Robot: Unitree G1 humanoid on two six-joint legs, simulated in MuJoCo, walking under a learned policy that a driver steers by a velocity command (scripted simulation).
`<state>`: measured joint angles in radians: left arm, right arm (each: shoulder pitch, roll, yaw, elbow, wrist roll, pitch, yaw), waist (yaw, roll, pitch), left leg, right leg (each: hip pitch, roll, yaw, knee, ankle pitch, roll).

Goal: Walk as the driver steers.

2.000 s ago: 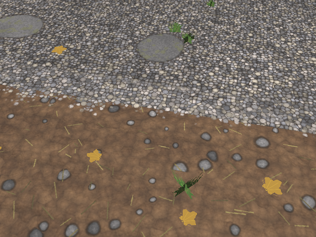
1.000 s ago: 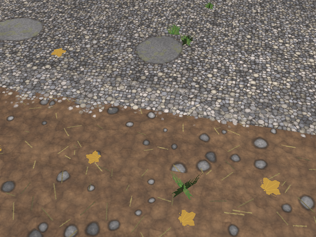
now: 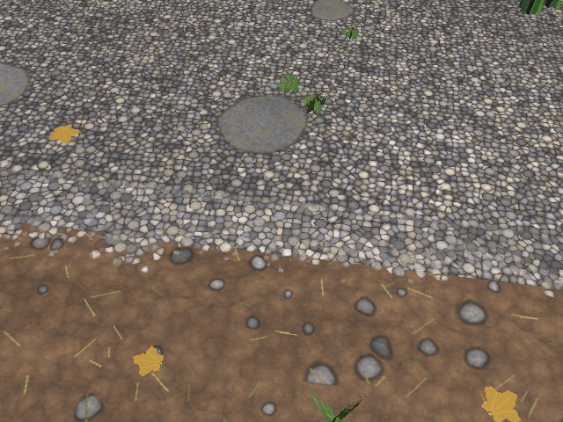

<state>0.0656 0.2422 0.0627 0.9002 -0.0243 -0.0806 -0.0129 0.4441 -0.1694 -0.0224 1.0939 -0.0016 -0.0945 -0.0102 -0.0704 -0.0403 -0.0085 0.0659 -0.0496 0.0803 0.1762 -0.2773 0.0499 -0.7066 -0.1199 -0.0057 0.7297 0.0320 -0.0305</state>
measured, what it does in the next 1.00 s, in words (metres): walks ahead: right foot, then left foot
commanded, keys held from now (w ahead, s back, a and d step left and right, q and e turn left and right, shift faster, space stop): w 0.74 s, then w+e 0.26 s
